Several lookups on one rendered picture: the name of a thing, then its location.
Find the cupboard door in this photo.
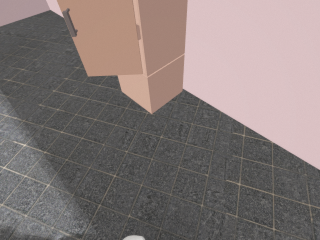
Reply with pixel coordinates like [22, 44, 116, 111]
[57, 0, 143, 77]

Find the handle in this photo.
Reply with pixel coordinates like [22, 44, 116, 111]
[62, 8, 78, 37]

